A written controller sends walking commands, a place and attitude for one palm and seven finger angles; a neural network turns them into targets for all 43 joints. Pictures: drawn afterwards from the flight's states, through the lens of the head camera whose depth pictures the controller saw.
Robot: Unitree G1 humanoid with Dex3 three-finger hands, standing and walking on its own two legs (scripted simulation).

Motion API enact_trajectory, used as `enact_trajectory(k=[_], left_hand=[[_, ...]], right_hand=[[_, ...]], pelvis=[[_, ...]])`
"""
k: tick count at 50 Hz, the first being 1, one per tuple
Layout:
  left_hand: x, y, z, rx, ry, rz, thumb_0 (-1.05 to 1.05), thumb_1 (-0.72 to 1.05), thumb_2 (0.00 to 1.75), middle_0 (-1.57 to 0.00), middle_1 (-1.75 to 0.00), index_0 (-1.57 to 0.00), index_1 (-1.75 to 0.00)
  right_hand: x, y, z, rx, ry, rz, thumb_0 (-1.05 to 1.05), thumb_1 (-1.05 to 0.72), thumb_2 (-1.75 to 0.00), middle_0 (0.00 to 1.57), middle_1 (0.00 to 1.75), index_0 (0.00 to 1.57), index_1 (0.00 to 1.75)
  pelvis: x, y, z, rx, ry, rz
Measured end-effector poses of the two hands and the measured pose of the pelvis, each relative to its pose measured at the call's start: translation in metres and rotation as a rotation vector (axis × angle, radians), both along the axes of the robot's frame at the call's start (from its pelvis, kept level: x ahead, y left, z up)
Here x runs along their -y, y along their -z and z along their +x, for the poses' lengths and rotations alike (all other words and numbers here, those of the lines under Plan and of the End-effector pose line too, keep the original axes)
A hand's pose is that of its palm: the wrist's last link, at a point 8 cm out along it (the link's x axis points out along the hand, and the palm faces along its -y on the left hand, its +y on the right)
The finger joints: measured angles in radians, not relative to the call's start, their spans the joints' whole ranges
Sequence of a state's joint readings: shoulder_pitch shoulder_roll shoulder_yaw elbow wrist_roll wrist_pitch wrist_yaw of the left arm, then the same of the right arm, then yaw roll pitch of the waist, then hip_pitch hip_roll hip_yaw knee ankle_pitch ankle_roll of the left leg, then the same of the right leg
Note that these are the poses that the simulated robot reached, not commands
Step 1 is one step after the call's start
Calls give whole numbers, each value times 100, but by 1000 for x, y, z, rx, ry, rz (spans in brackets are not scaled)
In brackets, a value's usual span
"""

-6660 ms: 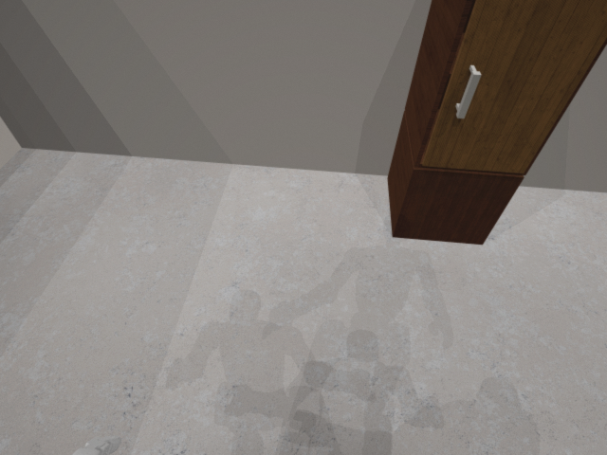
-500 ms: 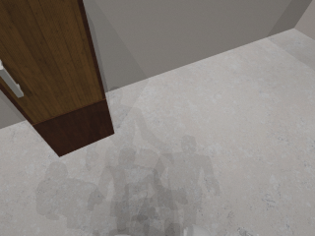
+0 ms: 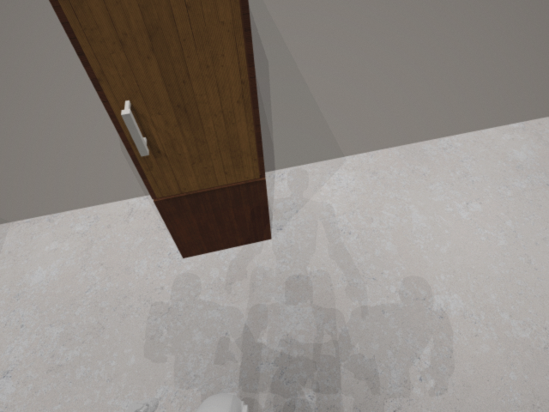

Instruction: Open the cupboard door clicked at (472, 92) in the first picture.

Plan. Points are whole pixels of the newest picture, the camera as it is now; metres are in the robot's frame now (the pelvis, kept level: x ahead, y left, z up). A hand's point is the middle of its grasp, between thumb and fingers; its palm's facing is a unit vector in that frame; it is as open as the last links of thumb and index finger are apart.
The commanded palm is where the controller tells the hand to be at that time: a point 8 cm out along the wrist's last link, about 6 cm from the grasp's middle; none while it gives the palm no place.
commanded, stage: turn to face it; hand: left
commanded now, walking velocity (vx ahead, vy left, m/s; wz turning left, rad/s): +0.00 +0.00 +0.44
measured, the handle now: (136, 128) +0.76 +0.39 -0.05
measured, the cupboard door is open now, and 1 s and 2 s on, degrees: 0 0 0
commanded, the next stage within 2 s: take the last steps up to it in 0.44 s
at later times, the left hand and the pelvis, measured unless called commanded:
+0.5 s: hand out of the picture +0.01 +0.26 -0.17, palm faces +0.23 -0.94 -0.25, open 7.4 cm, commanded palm none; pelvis -0.01 +0.05 +0.00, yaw +10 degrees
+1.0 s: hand out of the picture -0.10 +0.18 -0.17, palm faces +0.39 -0.91 -0.16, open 7.3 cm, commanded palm none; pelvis +0.02 +0.05 +0.00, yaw +17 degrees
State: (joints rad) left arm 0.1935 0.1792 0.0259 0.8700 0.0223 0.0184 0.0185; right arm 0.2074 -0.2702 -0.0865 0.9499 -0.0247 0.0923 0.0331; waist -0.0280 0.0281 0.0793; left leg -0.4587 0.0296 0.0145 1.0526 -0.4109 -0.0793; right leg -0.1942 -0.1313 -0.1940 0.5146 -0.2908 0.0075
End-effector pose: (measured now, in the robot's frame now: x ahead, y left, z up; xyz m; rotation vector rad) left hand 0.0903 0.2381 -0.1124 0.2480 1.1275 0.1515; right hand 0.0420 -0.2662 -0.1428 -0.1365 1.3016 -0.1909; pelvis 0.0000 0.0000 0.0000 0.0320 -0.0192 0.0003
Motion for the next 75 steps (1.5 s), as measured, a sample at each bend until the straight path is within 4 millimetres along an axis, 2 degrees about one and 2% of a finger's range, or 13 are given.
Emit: enact_trajectory(k=[10, 13, 18, 24, 31, 35, 41, 47, 54, 58, 66, 71, 75], left_hand=[[-66, 46, -93, -178, -207, -34, 0, 90, 90, -20, -30, -20, -30], [-78, 42, -107, -213, -241, -35, 0, 90, 90, -20, -30, -20, -30], [-84, 30, -109, -179, -264, -42, 0, 91, 90, -19, -30, -20, -30], [-73, 21, -100, -126, -272, -41, 0, 91, 90, -19, -30, -20, -30], [-41, 17, -89, -39, -270, -25, 0, 90, 90, -19, -30, -20, -30], [-17, 11, -105, -36, -298, -40, 0, 90, 90, -20, -30, -20, -30], [2, 9, -150, -146, -366, -71, 0, 92, 90, -20, -30, -20, -30], [12, 19, -191, -272, -446, -138, 0, 91, 90, -20, -30, -20, -30], [-1, 43, -215, -435, -494, -234, 0, 90, 90, -20, -30, -20, -30], [-29, 42, -181, -444, -428, -229, 1, 91, 90, -20, -30, -20, -30], [-91, 29, -36, -173, -350, -135, 0, 91, 90, -19, -30, -20, -30], [-103, 19, 61, -57, -276, -88, 0, 91, 90, -19, -30, -20, -30], [-96, 19, 134, 1, -212, -57, 0, 91, 90, -19, -30, -20, -30]], right_hand=[[-53, -14, 75, 126, -203, -78, 1, -91, -90, 20, 29, 19, 30], [-70, -24, 82, 155, -230, -84, 1, -91, -90, 20, 30, 20, 30], [-90, -30, 82, 153, -261, -60, 1, -91, -89, 20, 30, 20, 30], [-97, -20, 68, 126, -262, -12, 1, -91, -89, 20, 30, 20, 30], [-77, 7, 39, 53, -245, 42, 1, -90, -89, 20, 30, 20, 30], [-64, 11, 25, -6, -250, 56, 1, -91, -89, 20, 30, 20, 30], [-53, 1, 21, -42, -250, 45, 1, -91, -90, 20, 30, 20, 30], [-68, -4, 37, -85, -292, 15, 1, -91, -90, 20, 29, 19, 30], [-124, -1, 88, 21, -339, -15, 1, -91, -90, 20, 29, 19, 30], [-141, -9, 93, 57, -283, -21, 1, -93, -89, 20, 30, 20, 30], [-155, -7, 67, -106, -216, 26, 1, -92, -89, 20, 30, 20, 30], [-153, 1, 62, -210, -154, 66, 1, -91, -89, 20, 30, 20, 30], [-140, 14, 76, -280, -110, 86, 1, -91, -89, 20, 30, 20, 30]], pelvis=[[-39, 17, -3, 0, -93, -28], [-46, 10, -5, 3, -109, -45], [-52, 0, -8, 2, -139, -56], [-48, -2, -12, 4, -172, -48], [-25, 7, -17, 4, -208, -13], [-17, 2, -14, 15, -228, -15], [-18, -8, -2, 10, -253, -8], [-36, -7, 13, -1, -281, -26], [-77, 10, 35, -1, -275, -43], [-90, 4, 51, 5, -248, -37], [-99, -5, 96, 1, -243, -21], [-92, -1, 134, -2, -231, -8], [-80, 10, 173, -5, -222, -3]])
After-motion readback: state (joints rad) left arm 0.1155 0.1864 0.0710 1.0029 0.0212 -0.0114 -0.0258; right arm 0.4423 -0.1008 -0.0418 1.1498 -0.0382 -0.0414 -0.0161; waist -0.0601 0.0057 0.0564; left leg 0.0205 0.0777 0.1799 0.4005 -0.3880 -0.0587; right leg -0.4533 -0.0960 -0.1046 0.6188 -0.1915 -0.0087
